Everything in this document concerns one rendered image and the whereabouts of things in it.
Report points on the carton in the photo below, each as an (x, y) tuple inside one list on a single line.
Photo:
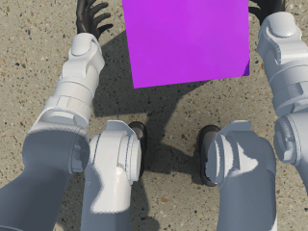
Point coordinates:
[(183, 41)]

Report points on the robot left forearm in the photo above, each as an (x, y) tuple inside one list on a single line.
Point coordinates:
[(72, 98)]

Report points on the left robot upper arm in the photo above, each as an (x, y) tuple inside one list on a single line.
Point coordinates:
[(53, 152)]

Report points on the right robot hand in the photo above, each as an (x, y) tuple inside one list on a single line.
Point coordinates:
[(267, 7)]

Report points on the robot right forearm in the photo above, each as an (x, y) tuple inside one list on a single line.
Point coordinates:
[(285, 61)]

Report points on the left robot hand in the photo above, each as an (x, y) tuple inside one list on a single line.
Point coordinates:
[(86, 22)]

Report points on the right robot upper arm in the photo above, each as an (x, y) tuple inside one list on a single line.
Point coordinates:
[(290, 142)]

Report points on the robot right thigh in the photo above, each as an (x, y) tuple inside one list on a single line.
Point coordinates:
[(247, 198)]

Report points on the robot right foot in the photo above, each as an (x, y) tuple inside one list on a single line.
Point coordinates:
[(206, 137)]

